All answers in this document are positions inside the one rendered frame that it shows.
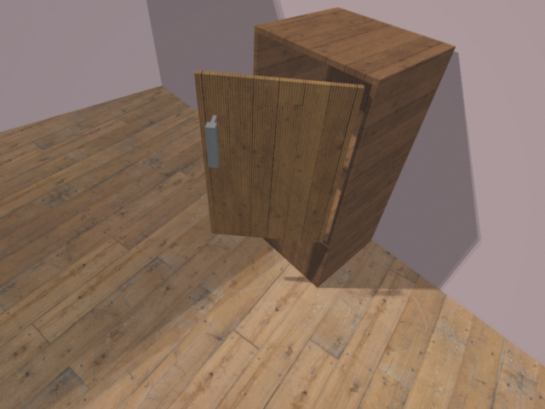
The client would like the handle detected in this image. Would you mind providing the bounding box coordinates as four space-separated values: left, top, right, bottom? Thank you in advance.
205 115 220 168

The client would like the cupboard door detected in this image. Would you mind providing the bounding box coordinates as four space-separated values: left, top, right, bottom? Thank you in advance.
194 70 364 243

